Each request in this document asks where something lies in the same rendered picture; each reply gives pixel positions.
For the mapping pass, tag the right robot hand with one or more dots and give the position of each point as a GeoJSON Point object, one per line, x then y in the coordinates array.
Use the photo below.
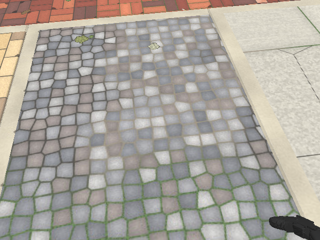
{"type": "Point", "coordinates": [298, 225]}

